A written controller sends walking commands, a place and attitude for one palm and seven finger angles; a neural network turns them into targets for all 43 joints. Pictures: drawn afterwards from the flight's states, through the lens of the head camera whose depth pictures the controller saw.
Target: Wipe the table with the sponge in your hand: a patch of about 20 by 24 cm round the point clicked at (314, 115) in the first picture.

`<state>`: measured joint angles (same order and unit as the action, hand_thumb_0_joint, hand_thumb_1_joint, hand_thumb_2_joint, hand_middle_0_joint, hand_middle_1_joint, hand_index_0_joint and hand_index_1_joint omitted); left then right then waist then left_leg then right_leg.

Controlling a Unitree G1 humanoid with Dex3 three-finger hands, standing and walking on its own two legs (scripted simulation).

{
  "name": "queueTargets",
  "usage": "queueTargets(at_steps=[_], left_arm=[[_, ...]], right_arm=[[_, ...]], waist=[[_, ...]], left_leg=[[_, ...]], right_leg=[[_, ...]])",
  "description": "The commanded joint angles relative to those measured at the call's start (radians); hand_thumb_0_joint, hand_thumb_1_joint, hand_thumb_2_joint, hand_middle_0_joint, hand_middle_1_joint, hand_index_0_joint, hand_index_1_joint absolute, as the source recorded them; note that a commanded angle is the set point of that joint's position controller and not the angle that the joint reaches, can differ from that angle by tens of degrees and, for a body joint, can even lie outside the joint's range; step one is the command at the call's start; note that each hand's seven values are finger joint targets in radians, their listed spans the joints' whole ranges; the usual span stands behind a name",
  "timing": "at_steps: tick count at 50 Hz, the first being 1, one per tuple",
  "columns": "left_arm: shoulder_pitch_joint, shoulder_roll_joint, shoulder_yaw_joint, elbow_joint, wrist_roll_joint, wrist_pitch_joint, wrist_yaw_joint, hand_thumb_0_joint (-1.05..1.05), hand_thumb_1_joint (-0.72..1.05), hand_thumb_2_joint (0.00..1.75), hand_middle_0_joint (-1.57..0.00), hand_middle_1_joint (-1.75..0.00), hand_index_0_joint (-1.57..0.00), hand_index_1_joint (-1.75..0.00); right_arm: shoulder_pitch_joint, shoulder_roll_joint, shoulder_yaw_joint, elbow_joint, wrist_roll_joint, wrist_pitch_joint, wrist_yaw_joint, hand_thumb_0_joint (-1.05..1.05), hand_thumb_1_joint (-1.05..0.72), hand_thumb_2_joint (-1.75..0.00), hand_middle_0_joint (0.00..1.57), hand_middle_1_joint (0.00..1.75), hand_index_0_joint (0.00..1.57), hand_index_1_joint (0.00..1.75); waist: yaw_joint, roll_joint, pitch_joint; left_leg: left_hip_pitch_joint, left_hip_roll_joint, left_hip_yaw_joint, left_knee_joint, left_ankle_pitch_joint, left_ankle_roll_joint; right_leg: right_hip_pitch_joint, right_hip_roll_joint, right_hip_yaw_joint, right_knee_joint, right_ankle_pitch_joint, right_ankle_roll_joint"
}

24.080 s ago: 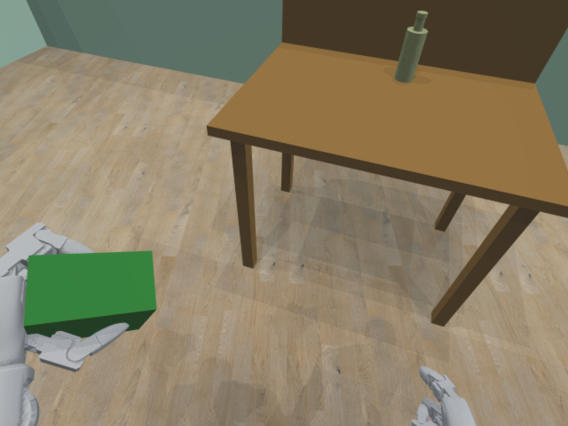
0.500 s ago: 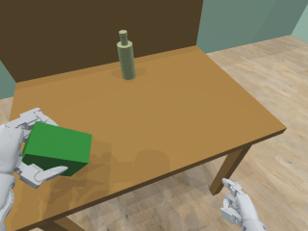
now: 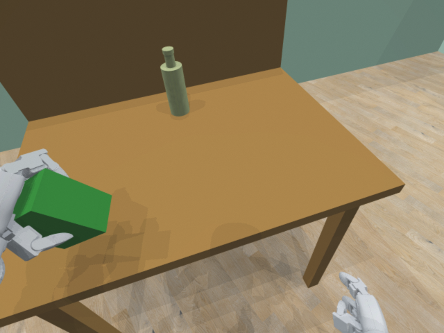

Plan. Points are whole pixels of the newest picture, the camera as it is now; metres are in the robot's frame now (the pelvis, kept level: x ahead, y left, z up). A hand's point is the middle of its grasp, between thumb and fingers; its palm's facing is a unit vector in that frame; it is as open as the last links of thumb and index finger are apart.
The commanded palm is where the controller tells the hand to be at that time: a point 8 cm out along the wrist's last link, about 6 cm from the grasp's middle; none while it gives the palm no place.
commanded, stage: turn the palm down, sponge in hand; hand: left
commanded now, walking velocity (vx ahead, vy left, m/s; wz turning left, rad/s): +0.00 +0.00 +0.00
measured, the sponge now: (66, 215) +0.24 +0.27 +0.14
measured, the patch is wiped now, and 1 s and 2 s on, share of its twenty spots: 0.00 0.00 0.00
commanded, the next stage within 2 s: move the sponge above the wiping area in 1.42 s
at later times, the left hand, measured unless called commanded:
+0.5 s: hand (25, 210) +0.23 +0.32 +0.16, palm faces +0.21 -0.29 -0.93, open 10.0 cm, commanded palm +0.20 +0.32 +0.21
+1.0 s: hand (17, 212) +0.23 +0.34 +0.15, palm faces +0.09 -0.10 -0.99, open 10.0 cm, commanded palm +0.19 +0.33 +0.22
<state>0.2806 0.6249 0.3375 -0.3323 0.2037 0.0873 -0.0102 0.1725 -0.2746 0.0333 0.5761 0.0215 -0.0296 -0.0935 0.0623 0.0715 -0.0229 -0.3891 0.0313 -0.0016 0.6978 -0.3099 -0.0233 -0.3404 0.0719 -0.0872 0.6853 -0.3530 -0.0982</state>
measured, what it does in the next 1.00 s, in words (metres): shifts its weight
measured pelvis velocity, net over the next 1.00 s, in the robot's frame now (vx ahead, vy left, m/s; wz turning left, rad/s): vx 0.00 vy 0.06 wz -0.01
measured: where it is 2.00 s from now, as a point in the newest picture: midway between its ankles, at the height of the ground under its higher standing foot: outside the picture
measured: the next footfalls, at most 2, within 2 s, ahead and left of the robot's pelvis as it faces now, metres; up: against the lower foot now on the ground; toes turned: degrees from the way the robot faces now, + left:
none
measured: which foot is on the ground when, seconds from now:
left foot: down 0.00-1.00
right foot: down 0.00-1.00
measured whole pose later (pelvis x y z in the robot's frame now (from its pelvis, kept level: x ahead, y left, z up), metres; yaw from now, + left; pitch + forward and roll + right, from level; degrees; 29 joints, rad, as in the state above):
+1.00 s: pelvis +0.00 +0.06 +0.02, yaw +0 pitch -3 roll +0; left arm 0.12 0.57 -0.01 -0.30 0.83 0.42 -0.06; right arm -0.01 -0.27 0.09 0.63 0.04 0.06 -0.07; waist 0.13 0.11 0.02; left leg -0.21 -0.04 0.04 0.47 -0.20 0.05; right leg -0.17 0.01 -0.04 0.47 -0.24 -0.03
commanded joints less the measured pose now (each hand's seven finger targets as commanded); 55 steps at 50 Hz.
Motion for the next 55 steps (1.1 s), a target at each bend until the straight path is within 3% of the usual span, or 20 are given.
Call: queueTargets(at_steps=[1,2,6,7,9,11,12,16,17,18,21,24,29,31,32,34,40,49,51,55], left_arm=[[-0.102,0.298,0.193,-0.131,0.045,0.023,0.053,0.0,0.1,1.3,-1.2,-1.6,-1.2,-1.6],[-0.118,0.259,0.145,-0.146,0.054,0.029,0.045,0.0,0.1,1.3,-1.2,-1.6,-1.2,-1.6],[-0.131,0.306,0.153,-0.235,0.115,0.016,0.044,0.0,0.1,1.3,-1.2,-1.6,-1.2,-1.6],[-0.124,0.258,0.113,-0.257,0.126,0.01,0.049,0.0,0.1,1.3,-1.2,-1.6,-1.2,-1.6],[-0.092,0.29,0.141,-0.262,0.151,0.006,0.062,0.0,0.1,1.3,-1.2,-1.6,-1.2,-1.6],[-0.064,0.321,0.183,-0.24,0.177,0.029,0.086,0.0,0.1,1.3,-1.2,-1.6,-1.2,-1.6],[-0.089,0.264,0.126,-0.253,0.187,0.043,0.092,0.0,0.1,1.3,-1.2,-1.6,-1.2,-1.6],[-0.083,0.298,0.14,-0.224,0.245,0.134,0.115,0.0,0.1,1.3,-1.2,-1.6,-1.2,-1.6],[-0.095,0.223,0.061,-0.234,0.249,0.155,0.106,0.0,0.1,1.3,-1.2,-1.6,-1.2,-1.6],[-0.104,0.258,0.072,-0.244,0.264,0.171,0.098,0.0,0.1,1.3,-1.2,-1.6,-1.2,-1.6],[-0.114,0.239,0.025,-0.224,0.308,0.226,0.066,0.0,0.1,1.3,-1.2,-1.6,-1.2,-1.6],[-0.179,0.221,-0.046,-0.251,0.367,0.237,0.037,0.0,0.1,1.3,-1.2,-1.6,-1.2,-1.6],[-0.256,0.232,-0.067,-0.227,0.462,0.239,0.033,0.0,0.1,1.3,-1.2,-1.6,-1.2,-1.6],[-0.298,0.251,-0.05,-0.245,0.493,0.248,0.044,0.0,0.1,1.3,-1.2,-1.6,-1.2,-1.6],[-0.324,0.211,-0.098,-0.235,0.508,0.252,0.04,0.0,0.1,1.3,-1.2,-1.6,-1.2,-1.6],[-0.315,0.218,-0.098,-0.193,0.533,0.264,0.038,0.0,0.1,1.3,-1.2,-1.6,-1.2,-1.6],[-0.351,0.167,-0.186,-0.169,0.595,0.314,0.008,0.0,0.1,1.3,-1.2,-1.6,-1.2,-1.6],[-0.371,0.196,-0.175,-0.139,0.687,0.333,-0.007,0.0,0.1,1.3,-1.2,-1.6,-1.2,-1.6],[-0.373,0.204,-0.157,-0.127,0.7,0.346,0.0,0.0,0.1,1.3,-1.2,-1.6,-1.2,-1.6],[-0.38,0.158,-0.209,-0.141,0.679,0.334,-0.01,0.0,0.1,1.3,-1.2,-1.6,-1.2,-1.6]], right_arm=[[-0.162,-0.099,-0.041,-0.185,0.011,-0.042,-0.015,0.0,-0.9,-0.9,0.2,0.3,0.2,0.3],[-0.151,-0.1,-0.045,-0.193,0.01,-0.038,-0.018,0.0,-0.9,-0.9,0.2,0.3,0.2,0.3],[-0.172,-0.097,-0.044,-0.2,0.016,-0.048,-0.029,0.0,-0.9,-0.9,0.2,0.3,0.2,0.3],[-0.149,-0.095,-0.049,-0.205,0.01,-0.049,-0.03,0.0,-0.9,-0.9,0.2,0.3,0.2,0.3],[-0.126,-0.101,-0.052,-0.197,0.006,-0.05,-0.034,0.0,-0.9,-0.9,0.2,0.3,0.2,0.3],[-0.165,-0.096,-0.048,-0.192,0.015,-0.054,-0.034,0.0,-0.9,-0.9,0.2,0.3,0.2,0.3],[-0.15,-0.095,-0.047,-0.197,0.012,-0.045,-0.033,0.0,-0.9,-0.9,0.2,0.3,0.2,0.3],[-0.206,-0.095,-0.033,-0.193,0.023,-0.031,-0.03,0.0,-0.9,-0.9,0.2,0.3,0.2,0.3],[-0.196,-0.092,-0.03,-0.202,0.023,-0.023,-0.028,0.0,-0.9,-0.9,0.2,0.3,0.2,0.3],[-0.194,-0.099,-0.03,-0.2,0.023,-0.021,-0.031,0.0,-0.9,-0.9,0.2,0.3,0.2,0.3],[-0.263,-0.087,-0.008,-0.202,0.038,-0.011,-0.027,0.0,-0.9,-0.9,0.2,0.3,0.2,0.3],[-0.258,-0.087,-0.003,-0.199,0.03,0.0,-0.03,0.0,-0.9,-0.9,0.2,0.3,0.2,0.3],[-0.292,-0.08,0.008,-0.174,0.026,0.004,-0.029,0.0,-0.9,-0.9,0.2,0.3,0.2,0.3],[-0.348,-0.07,0.018,-0.171,0.03,0.002,-0.023,0.0,-0.9,-0.9,0.2,0.3,0.2,0.3],[-0.34,-0.069,0.02,-0.169,0.023,0.006,-0.023,0.0,-0.9,-0.9,0.2,0.3,0.2,0.3],[-0.335,-0.076,0.017,-0.152,0.021,0.011,-0.019,0.0,-0.9,-0.9,0.2,0.3,0.2,0.3],[-0.378,-0.073,0.021,-0.138,0.025,0.027,-0.005,0.0,-0.9,-0.9,0.2,0.3,0.2,0.3],[-0.414,-0.079,0.018,-0.119,0.018,0.034,0.022,0.0,-0.9,-0.9,0.2,0.3,0.2,0.3],[-0.455,-0.072,0.02,-0.115,0.022,0.032,0.025,0.0,-0.9,-0.9,0.2,0.3,0.2,0.3],[-0.422,-0.074,0.012,-0.118,0.023,0.03,0.026,0.0,-0.9,-0.9,0.2,0.3,0.2,0.3]], waist=[[0.025,-0.071,-0.107],[0.012,-0.083,-0.128],[0.021,-0.043,-0.16],[0.014,-0.038,-0.193],[0.017,-0.076,-0.212],[0.034,-0.042,-0.173],[0.026,-0.027,-0.2],[0.049,0.021,-0.155],[0.033,0.01,-0.171],[0.035,-0.005,-0.18],[0.038,-0.021,-0.137],[0.031,-0.023,-0.155],[0.039,-0.01,-0.14],[0.054,0.046,-0.134],[0.051,0.052,-0.144],[0.055,0.03,-0.144],[0.054,0.05,-0.133],[0.08,0.027,-0.166],[0.087,0.019,-0.143],[0.073,0.022,-0.165]], left_leg=[[-0.013,-0.034,-0.016,0.014,0.09,0.033],[-0.013,-0.033,-0.016,0.019,0.093,0.037],[0.048,-0.039,-0.013,0.015,0.161,0.049],[0.064,-0.038,-0.007,0.016,0.185,0.053],[0.077,-0.037,-0.009,0.0,0.212,0.059],[0.085,-0.038,-0.007,-0.002,0.22,0.054],[0.087,-0.035,-0.001,-0.015,0.227,0.056],[0.104,-0.03,-0.011,-0.061,0.23,0.05],[0.112,-0.026,-0.005,-0.074,0.237,0.053],[0.119,-0.021,-0.014,-0.084,0.237,0.054],[0.142,-0.026,-0.023,-0.117,0.218,0.054],[0.174,-0.021,-0.034,-0.153,0.209,0.06],[0.207,-0.021,-0.058,-0.206,0.177,0.056],[0.225,-0.024,-0.076,-0.233,0.156,0.05],[0.227,-0.022,-0.068,-0.238,0.163,0.053],[0.233,-0.02,-0.081,-0.257,0.178,0.049],[0.25,-0.02,-0.097,-0.297,0.191,0.048],[0.263,-0.023,-0.117,-0.317,0.241,0.05],[0.257,-0.026,-0.121,-0.321,0.221,0.051],[0.28,-0.026,-0.116,-0.319,0.25,0.053]], right_leg=[[0.046,-0.173,0.308,-0.208,0.142,0.11],[0.059,-0.177,0.296,-0.198,0.188,0.117],[0.043,-0.142,0.27,-0.169,0.257,0.099],[0.058,-0.141,0.242,-0.157,0.313,0.101],[0.057,-0.126,0.209,-0.142,0.342,0.103],[0.045,-0.116,0.232,-0.148,0.346,0.087],[0.058,-0.118,0.194,-0.139,0.359,0.089],[0.037,-0.097,0.179,-0.148,0.299,0.069],[0.053,-0.097,0.136,-0.149,0.312,0.076],[0.049,-0.097,0.14,-0.152,0.3,0.078],[0.042,-0.083,0.149,-0.18,0.255,0.068],[0.046,-0.085,0.122,-0.2,0.213,0.071],[0.062,-0.073,0.125,-0.242,0.134,0.056],[0.08,-0.06,0.146,-0.254,0.107,0.038],[0.09,-0.066,0.12,-0.253,0.12,0.041],[0.106,-0.067,0.125,-0.262,0.131,0.04],[0.141,-0.069,0.135,-0.282,0.149,0.031],[0.193,-0.064,0.164,-0.288,0.186,0.018],[0.193,-0.054,0.198,-0.296,0.165,0.008],[0.192,-0.07,0.162,-0.301,0.189,0.023]])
